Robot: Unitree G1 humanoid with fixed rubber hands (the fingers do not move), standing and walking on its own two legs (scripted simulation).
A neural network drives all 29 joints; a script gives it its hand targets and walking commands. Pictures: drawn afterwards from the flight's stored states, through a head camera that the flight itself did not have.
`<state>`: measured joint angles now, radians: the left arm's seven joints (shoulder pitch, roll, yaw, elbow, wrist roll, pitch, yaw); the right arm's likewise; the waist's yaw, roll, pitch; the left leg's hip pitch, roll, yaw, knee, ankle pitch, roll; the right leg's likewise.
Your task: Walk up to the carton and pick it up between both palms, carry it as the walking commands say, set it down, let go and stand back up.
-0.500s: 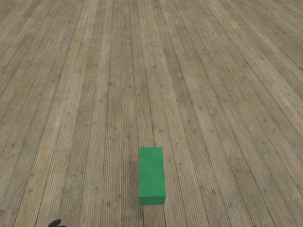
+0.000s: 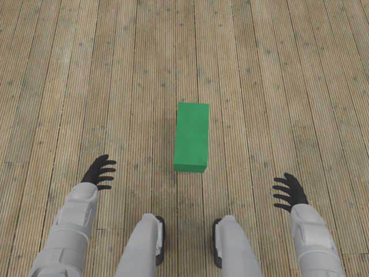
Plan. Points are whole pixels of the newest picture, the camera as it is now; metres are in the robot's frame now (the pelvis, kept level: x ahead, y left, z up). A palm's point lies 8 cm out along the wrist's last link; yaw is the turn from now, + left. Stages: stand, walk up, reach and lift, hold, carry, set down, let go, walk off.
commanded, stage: reach and lift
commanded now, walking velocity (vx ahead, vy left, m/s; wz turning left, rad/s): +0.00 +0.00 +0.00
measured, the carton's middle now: (191, 138) +0.57 -0.03 -0.62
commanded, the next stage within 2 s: none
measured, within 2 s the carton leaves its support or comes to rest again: neither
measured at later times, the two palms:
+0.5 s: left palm (123, 137) +0.42 +0.17 -0.15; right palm (266, 147) +0.39 -0.21 -0.14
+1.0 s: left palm (147, 101) +0.54 +0.11 -0.17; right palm (242, 107) +0.52 -0.16 -0.17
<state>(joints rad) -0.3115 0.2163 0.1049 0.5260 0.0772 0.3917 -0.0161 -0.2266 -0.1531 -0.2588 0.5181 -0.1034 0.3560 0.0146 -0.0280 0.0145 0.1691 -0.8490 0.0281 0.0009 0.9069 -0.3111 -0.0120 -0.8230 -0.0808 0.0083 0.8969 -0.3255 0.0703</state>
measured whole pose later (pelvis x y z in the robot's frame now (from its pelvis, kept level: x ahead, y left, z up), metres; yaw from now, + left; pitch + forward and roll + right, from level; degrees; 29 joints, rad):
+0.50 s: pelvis -0.03 -0.01 -0.03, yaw -1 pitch +28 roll -1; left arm -0.93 0.24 0.18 0.74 0.05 0.39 0.05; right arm -0.83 -0.14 -0.22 0.60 0.04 0.41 -0.14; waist -0.03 -0.01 0.19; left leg -1.22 0.04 -0.05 0.97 -0.25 -0.04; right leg -1.20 -0.03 0.01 0.97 -0.26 0.05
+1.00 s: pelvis -0.05 +0.00 -0.06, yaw -3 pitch +29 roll -2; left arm -1.57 0.27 0.15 0.81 -0.09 0.40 0.21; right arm -1.50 -0.25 -0.20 0.73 0.10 0.37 -0.22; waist 0.00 0.01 0.53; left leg -1.34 0.02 -0.06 1.12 -0.28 -0.04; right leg -1.31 0.00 0.08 1.09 -0.27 0.08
